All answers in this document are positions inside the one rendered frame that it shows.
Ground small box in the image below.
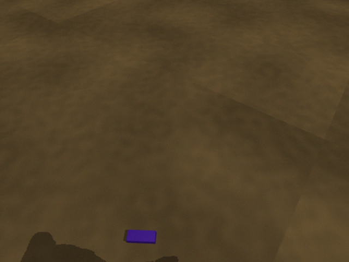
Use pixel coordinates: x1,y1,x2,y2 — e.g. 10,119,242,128
126,230,157,244

